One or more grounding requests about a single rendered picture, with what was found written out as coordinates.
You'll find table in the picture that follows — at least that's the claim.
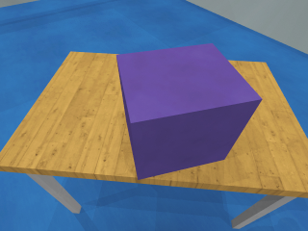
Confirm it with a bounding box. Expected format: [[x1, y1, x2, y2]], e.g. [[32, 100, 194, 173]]
[[0, 51, 308, 229]]

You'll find carton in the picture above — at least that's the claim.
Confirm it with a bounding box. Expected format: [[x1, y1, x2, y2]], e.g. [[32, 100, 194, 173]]
[[116, 43, 263, 180]]

